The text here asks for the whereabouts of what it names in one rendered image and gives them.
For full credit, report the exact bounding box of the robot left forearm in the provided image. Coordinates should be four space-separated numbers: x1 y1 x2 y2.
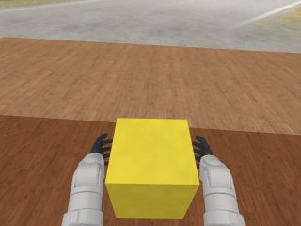
61 153 105 226

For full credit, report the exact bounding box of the right robot hand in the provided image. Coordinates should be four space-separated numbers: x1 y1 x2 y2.
192 135 213 169

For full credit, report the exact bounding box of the robot right forearm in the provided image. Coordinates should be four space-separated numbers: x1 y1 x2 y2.
199 154 246 226

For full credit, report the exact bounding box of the left robot hand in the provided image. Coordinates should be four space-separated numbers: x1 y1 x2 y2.
90 133 113 166

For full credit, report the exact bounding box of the carton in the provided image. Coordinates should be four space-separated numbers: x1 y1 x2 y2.
105 118 200 219

